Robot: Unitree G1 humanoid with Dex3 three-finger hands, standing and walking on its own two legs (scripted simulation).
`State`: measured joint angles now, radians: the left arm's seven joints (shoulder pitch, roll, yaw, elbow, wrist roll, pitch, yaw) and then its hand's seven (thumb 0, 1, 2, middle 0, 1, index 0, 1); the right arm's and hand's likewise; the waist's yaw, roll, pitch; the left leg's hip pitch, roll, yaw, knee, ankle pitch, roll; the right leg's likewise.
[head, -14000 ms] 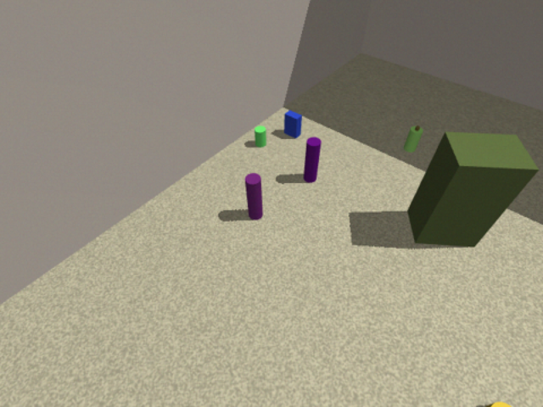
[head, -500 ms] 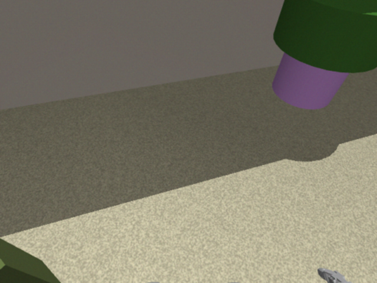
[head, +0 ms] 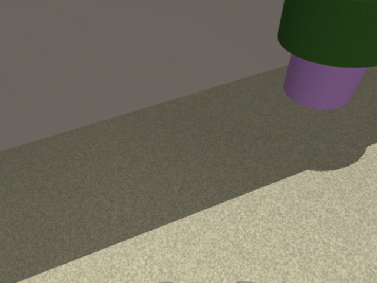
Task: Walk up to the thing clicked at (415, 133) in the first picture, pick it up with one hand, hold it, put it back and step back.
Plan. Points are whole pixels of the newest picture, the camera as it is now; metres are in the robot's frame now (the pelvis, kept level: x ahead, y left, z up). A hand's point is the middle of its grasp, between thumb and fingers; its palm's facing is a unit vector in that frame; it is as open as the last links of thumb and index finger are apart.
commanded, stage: walk up
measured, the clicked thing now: out of the picture +0.33 +1.22 -0.68
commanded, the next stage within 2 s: stand in 1.38 s
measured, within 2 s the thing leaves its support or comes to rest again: neither
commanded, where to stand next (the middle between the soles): +0.15 +0.02 m, yaw -1 degrees
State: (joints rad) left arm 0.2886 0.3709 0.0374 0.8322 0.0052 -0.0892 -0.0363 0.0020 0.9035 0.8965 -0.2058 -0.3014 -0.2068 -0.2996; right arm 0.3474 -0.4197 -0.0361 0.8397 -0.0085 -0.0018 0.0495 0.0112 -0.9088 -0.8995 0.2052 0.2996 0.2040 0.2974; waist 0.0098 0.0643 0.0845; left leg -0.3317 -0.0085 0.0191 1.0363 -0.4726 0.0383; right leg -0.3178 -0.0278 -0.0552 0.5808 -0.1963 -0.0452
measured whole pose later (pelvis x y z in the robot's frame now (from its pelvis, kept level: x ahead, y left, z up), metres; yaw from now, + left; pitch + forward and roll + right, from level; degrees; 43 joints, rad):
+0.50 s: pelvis +0.06 +0.05 +0.00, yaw -1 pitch -3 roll +0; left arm 0.22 0.40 0.01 0.98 -0.01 0.02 -0.02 0.00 0.91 0.90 -0.20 -0.30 -0.20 -0.30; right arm 0.19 -0.34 0.00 0.93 -0.02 -0.04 0.01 0.01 -0.91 -0.90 0.21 0.30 0.21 0.30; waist 0.01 -0.07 0.08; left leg -0.33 0.03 0.05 0.58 -0.21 0.02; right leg -0.30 -0.03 0.04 0.73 -0.46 -0.02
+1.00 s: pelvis +0.09 +0.03 +0.01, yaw -2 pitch -3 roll +0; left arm 0.12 0.35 0.00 1.13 0.00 -0.01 -0.02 0.00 0.90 0.90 -0.20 -0.30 -0.20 -0.30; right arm 0.10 -0.37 0.00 1.12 -0.01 -0.02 0.01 0.01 -0.91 -0.90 0.21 0.30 0.21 0.30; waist 0.01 0.02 0.05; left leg -0.20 0.05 0.05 0.41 -0.16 -0.02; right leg -0.11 -0.02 0.00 0.41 -0.25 0.02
